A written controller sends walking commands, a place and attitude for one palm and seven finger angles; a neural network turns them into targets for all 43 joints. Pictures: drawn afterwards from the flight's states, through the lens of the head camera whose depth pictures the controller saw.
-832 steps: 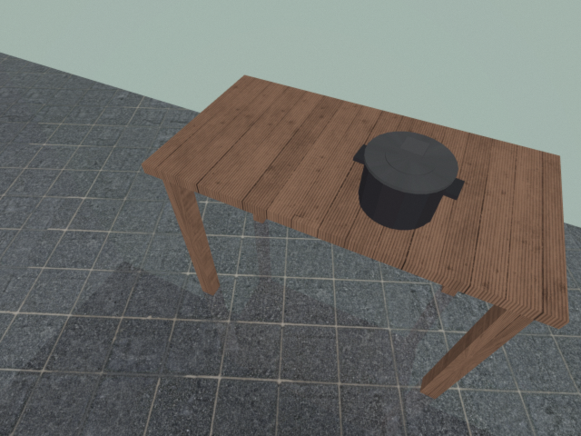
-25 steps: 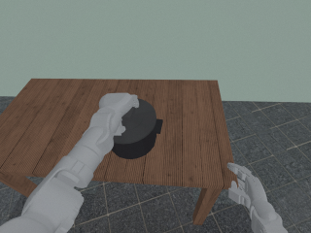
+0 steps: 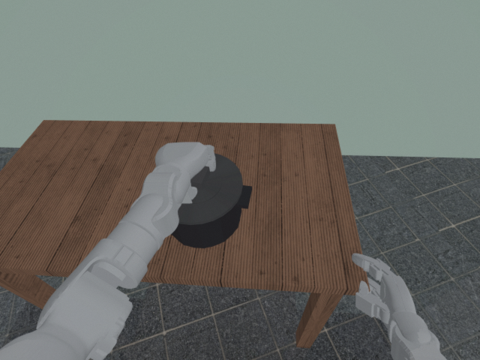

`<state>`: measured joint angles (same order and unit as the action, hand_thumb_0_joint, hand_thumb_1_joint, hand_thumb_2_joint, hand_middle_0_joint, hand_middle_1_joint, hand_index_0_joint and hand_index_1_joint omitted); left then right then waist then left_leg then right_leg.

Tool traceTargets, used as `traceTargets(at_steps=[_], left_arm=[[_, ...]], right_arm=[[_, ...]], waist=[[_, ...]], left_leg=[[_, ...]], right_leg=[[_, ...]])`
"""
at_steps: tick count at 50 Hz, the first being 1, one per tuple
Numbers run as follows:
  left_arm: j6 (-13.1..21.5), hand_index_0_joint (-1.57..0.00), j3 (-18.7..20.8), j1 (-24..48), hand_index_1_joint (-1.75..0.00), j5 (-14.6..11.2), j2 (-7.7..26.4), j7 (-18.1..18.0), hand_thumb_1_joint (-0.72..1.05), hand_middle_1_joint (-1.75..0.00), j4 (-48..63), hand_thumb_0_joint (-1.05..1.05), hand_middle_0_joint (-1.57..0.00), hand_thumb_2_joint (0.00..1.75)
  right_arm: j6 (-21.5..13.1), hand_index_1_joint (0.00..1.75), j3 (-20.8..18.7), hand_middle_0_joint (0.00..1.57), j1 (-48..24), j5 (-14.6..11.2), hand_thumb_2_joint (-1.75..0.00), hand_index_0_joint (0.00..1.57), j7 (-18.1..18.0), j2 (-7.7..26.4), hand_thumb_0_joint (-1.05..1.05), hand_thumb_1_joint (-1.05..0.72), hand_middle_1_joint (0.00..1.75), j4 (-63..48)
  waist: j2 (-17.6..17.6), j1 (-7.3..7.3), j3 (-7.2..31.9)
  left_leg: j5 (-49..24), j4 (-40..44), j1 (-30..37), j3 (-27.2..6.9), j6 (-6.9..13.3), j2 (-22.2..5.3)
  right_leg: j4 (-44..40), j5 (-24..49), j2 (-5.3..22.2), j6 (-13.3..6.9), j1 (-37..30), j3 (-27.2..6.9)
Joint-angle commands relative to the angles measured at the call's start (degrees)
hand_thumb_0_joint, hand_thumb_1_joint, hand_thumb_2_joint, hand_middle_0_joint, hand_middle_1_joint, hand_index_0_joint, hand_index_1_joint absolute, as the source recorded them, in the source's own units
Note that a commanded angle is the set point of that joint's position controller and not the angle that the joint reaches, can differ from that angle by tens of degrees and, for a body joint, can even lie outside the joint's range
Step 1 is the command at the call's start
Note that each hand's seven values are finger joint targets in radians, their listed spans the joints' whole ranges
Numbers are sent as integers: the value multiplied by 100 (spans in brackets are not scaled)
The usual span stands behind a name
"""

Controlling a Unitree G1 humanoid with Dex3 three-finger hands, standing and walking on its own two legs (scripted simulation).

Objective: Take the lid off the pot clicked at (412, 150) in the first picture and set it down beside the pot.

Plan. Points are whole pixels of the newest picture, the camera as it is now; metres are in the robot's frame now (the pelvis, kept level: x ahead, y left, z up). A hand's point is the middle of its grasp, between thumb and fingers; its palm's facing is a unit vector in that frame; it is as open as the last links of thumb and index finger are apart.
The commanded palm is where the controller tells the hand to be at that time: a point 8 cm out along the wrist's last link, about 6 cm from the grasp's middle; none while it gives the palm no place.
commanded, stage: close the fingers and squeeze the knob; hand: left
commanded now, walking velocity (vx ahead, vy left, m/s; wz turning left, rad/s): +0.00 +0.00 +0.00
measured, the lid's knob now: (195, 176) +0.45 +0.10 +0.05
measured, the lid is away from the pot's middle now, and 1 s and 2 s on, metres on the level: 0.01 0.01 0.02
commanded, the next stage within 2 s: lift the lid straight up in 0.46 s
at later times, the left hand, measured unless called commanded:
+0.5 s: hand (188, 183) +0.42 +0.10 +0.07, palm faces -0.31 -0.03 -0.95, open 8.3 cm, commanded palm +0.40 +0.10 +0.12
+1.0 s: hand (185, 180) +0.41 +0.11 +0.08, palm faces -0.31 -0.03 -0.95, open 8.2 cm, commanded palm +0.40 +0.11 +0.16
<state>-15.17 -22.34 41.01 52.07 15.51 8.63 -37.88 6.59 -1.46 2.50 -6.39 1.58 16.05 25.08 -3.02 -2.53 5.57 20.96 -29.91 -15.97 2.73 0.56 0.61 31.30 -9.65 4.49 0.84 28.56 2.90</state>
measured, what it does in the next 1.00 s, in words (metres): stands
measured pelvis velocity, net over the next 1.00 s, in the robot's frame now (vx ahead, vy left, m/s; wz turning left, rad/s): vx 0.00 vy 0.00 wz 0.01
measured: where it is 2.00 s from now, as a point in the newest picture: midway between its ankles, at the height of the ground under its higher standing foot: outside the picture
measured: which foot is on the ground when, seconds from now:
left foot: down 0.00-1.00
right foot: down 0.00-1.00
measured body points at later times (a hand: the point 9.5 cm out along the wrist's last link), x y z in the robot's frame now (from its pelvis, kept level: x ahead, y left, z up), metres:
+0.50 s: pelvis -0.01 +0.00 +0.00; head +0.02 -0.03 +0.45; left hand +0.43 +0.10 +0.12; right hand +0.23 -0.25 -0.05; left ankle -0.07 +0.11 -0.73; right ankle +0.06 -0.13 -0.73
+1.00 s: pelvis +0.00 +0.00 +0.00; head +0.02 -0.03 +0.45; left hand +0.42 +0.11 +0.13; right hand +0.23 -0.25 -0.05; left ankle -0.07 +0.11 -0.73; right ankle +0.06 -0.13 -0.73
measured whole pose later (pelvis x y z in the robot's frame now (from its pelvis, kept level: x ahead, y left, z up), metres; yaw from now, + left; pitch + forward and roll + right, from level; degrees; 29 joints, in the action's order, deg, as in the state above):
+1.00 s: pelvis +0.00 +0.00 +0.00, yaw +0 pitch +6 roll +1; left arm -14.0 -22.9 42.4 50.7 16.9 11.5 -37.1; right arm 5.8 -1.1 2.2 -5.7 -0.4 16.0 25.7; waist -3.4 -2.4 4.2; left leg 19.5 -27.4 -13.9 2.4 0.8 0.9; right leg 28.6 -8.2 4.7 1.1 26.2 3.2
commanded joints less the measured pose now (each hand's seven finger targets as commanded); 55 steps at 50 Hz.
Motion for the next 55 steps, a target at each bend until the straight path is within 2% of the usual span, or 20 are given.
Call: traceTargets(at_steps=[1, 3, 4, 7, 8, 11, 21, 25, 28, 32, 33, 35, 38, 39, 43, 46, 48, 50, 53, 55], left_arm=[[72, -65, 261, 2404, -83, 102, 406, -114, 30, -87, 776, 0, -72, 108], [105, -65, 420, 2582, -84, 107, 594, -132, 33, -88, 781, 0, -73, 109], [85, -66, 229, 2524, -84, 127, 360, -117, 34, -88, 570, 0, -74, 109], [113, -67, 149, 2655, -84, 86, 223, -105, 37, -89, 852, 0, -76, 110], [145, -67, 311, 2678, -85, 63, 407, -115, 38, -89, 831, 0, -77, 111], [94, -68, 271, 2716, -85, 15, 323, -104, 41, -90, 480, 0, -79, 112], [175, -73, 534, 2820, -87, 78, 675, -120, 51, -94, 284, 0, -84, 114], [227, -75, 362, 2806, -88, 76, 442, -128, 54, -95, 631, 0, -86, 115], [205, -75, 558, 2804, -88, 45, 676, -160, 55, -96, 448, 0, -86, 115], [150, -76, 509, 3091, -88, 34, 700, -157, 56, -96, 790, 0, -87, 115], [176, -76, 679, 3179, -88, 38, 945, -164, 56, -96, 967, 0, -87, 115], [140, -76, 507, 3141, -87, 30, 736, -136, 56, -96, 917, 0, -87, 115], [153, -76, 869, 3307, -87, 11, 1229, -151, 57, -96, 1119, 0, -87, 115], [146, -76, 682, 3375, -87, 28, 1043, -130, 57, -96, 1128, 0, -87, 115], [186, -76, 861, 3330, -87, 9, 1250, -99, 57, -96, 1487, 0, -87, 115], [152, -76, 560, 3392, -87, 32, 920, -69, 57, -96, 1474, 0, -87, 115], [144, -76, 721, 3518, -87, 36, 1151, -80, 57, -96, 1537, 0, -87, 115], [132, -76, 652, 3483, -87, -14, 1039, -67, 57, -96, 1732, 0, -87, 115], [111, -76, 1027, 3205, -87, -60, 1449, -70, 57, -96, 1737, 0, -87, 115], [63, -76, 662, 3401, -87, -13, 1080, -30, 57, -96, 1745, 0, -87, 115]], right_arm=[[261, 30, 56, 20, -114, 88, -90, 20, -28, 431, 0, -90, 30, -37], [262, 30, 33, 20, -31, 111, -90, 20, -51, 478, 0, -90, 30, -2], [259, 30, 51, 20, -87, 94, -90, 20, -58, 440, 0, -90, 30, -25], [267, 30, 23, 20, -65, 117, -90, 20, -44, 410, 0, -90, 30, -53], [270, 30, 6, 20, -28, 134, -90, 20, -58, 451, 0, -90, 30, -31], [294, 30, 38, 20, -8, 115, -90, 20, -102, 459, 0, -90, 30, 25], [262, 30, 75, 20, 6, 125, -90, 20, -215, 466, 0, -90, 30, 17], [261, 30, 37, 20, -28, 141, -90, 20, -169, 412, 0, -90, 30, -45], [278, 30, 44, 20, 10, 154, -90, 20, -190, 479, 0, -90, 30, 1], [264, 30, 59, 20, -68, 145, -90, 20, -211, 433, 0, -90, 30, -33], [265, 30, 34, 20, -54, 151, -90, 20, -205, 453, 0, -90, 30, -38], [254, 30, 56, 20, -118, 135, -90, 20, -209, 411, 0, -90, 30, -44], [245, 30, 55, 20, -70, 156, -90, 20, -234, 459, 0, -90, 30, -31], [232, 30, 76, 20, -136, 153, -90, 20, -245, 419, 0, -90, 30, -63], [195, 30, 60, 20, -113, 168, -90, 20, -233, 429, 0, -90, 30, -68], [192, 30, 64, 20, -152, 144, -90, 20, -207, 391, 0, -90, 30, -10], [196, 30, 50, 20, -110, 150, -90, 20, -200, 444, 0, -90, 30, 37], [160, 30, 43, 20, -190, 150, -90, 20, -182, 394, 0, -90, 30, -24], [168, 30, 56, 20, -205, 159, -90, 20, -160, 459, 0, -90, 30, -18], [186, 30, 83, 20, -291, 129, -90, 20, -147, 418, 0, -90, 30, 16]], waist=[[247, -11, 1486], [254, -25, 1514], [338, -45, 1401], [134, -24, 1646], [212, -36, 1661], [514, -82, 1480], [441, -49, 1543], [252, -27, 1761], [572, -44, 1631], [276, -21, 1754], [303, -9, 1842], [279, -20, 1811], [333, 27, 1996], [253, 6, 1984], [225, 60, 2154], [161, -1, 1939], [146, 5, 1944], [63, 50, 2087], [335, 136, 2107], [277, 70, 1845]], left_leg=[[-1890, 426, -501, -150, 42, 78], [-1827, 416, -481, -152, 39, 72], [-1734, 429, -541, -122, 46, 79], [-1984, 393, -390, -163, 43, 77], [-1962, 381, -373, -182, 43, 72], [-1693, 431, -553, -134, 55, 65], [-1537, 451, -650, -87, 59, 99], [-1802, 425, -464, -125, 57, 91], [-1618, 461, -602, -117, 64, 91], [-1638, 516, -505, -98, 77, 105], [-1684, 504, -454, -129, 83, 110], [-1777, 509, -439, -125, 95, 112], [-1793, 559, -387, -155, 102, 112], [-1781, 589, -365, -133, 111, 123], [-2101, 600, -219, -176, 114, 111], [-2188, 607, -143, -192, 105, 86], [-2103, 643, -116, -202, 89, 83], [-2193, 636, -53, -206, 105, 99], [-2272, 673, -144, -240, 97, 98], [-2197, 724, -153, -250, 79, 71]], right_leg=[[71, 1495, -206, -373, -1815, -14], [60, 1428, -200, -380, -1793, -25], [56, 1321, -214, -369, -1719, -9], [108, 1495, -202, -389, -1753, -10], [96, 1468, -198, -388, -1748, -4], [48, 1340, -209, -356, -1727, -19], [20, 1303, -173, -342, -1900, -102], [46, 1452, -174, -361, -1917, -79], [-10, 1372, -176, -338, -1956, -77], [-50, 1450, -150, -337, -2082, -134], [-44, 1461, -145, -340, -2161, -136], [-49, 1564, -155, -343, -2176, -126], [-71, 1605, -139, -335, -2390, -152], [-91, 1599, -147, -332, -2374, -153], [-96, 1914, -126, -344, -2567, -145], [-127, 1895, -157, -355, -2356, -105], [-151, 1775, -152, -362, -2343, -101], [-128, 1871, -149, -364, -2463, -117], [-131, 2009, -133, -362, -2705, -111], [-171, 1860, -145, -370, -2466, -66]])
